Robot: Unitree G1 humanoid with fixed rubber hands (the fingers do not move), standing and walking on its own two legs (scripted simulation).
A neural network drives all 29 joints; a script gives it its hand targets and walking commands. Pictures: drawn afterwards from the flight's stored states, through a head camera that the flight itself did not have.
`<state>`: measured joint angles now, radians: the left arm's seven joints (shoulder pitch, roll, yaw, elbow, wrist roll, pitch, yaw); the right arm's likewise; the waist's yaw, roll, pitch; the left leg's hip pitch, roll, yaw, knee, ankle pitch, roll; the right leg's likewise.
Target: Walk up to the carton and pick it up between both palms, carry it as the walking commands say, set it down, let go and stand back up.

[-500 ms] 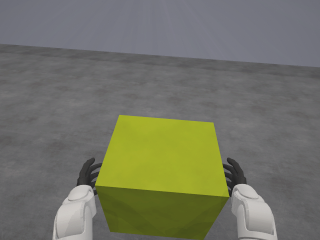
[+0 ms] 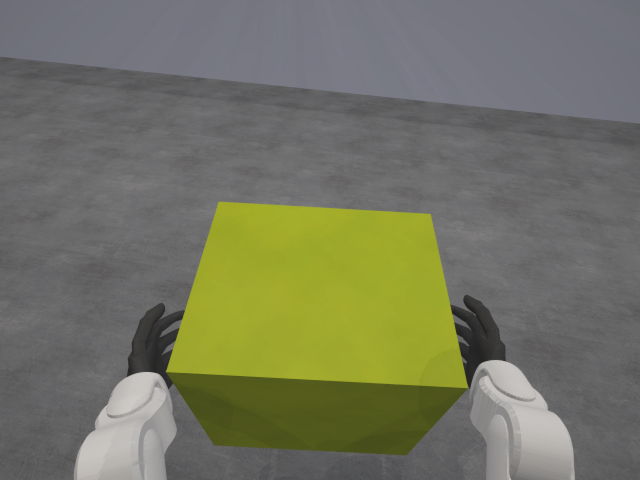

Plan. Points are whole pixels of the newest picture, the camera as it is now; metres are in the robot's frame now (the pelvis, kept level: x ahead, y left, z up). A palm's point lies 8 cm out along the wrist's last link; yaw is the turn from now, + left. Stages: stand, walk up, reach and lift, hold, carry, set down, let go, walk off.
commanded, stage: carry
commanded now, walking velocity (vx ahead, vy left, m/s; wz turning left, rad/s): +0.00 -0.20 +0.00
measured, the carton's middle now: (317, 335) +0.34 +0.01 +0.01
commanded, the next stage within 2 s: none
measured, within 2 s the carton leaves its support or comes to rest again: neither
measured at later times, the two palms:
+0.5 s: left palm (192, 406) +0.21 +0.14 +0.08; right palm (541, 392) +0.21 -0.23 +0.08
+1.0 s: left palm (321, 441) +0.17 +0.01 +0.09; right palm out of the picture +0.17 -0.36 +0.08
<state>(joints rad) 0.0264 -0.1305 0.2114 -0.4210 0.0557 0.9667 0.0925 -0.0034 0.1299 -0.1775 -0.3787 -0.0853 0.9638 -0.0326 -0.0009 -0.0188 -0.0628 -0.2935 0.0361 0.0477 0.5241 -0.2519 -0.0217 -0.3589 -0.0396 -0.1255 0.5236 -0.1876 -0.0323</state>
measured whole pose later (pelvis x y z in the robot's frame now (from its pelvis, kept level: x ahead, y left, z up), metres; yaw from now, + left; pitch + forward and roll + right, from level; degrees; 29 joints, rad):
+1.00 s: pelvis -0.06 -0.18 -0.01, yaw -1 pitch +2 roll -1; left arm -0.03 -0.13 0.17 -0.55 0.09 1.20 0.12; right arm 0.00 0.13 -0.18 -0.53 -0.13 1.19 -0.01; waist 0.04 0.01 -0.07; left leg -0.34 0.28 0.05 0.54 -0.21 -0.17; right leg -0.39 -0.03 -0.09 0.60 -0.31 0.01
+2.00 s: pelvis -0.20 -0.57 +0.01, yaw +2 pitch +1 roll -3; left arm 0.04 -0.13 0.17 -0.54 0.09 1.16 0.11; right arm 0.01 0.13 -0.16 -0.51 -0.11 1.15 -0.04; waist -0.03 -0.06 -0.05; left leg -0.27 0.11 0.14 0.55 -0.31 0.01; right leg -0.54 0.06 -0.09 0.82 -0.36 -0.02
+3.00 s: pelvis -0.30 -0.93 +0.00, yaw +1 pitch +2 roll -4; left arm -0.07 -0.13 0.18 -0.57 0.07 1.19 0.12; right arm -0.04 0.13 -0.18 -0.56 -0.14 1.15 -0.03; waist 0.06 0.06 0.01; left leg -0.28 0.28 0.06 0.50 -0.23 -0.14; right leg -0.45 -0.06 -0.05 0.65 -0.32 0.02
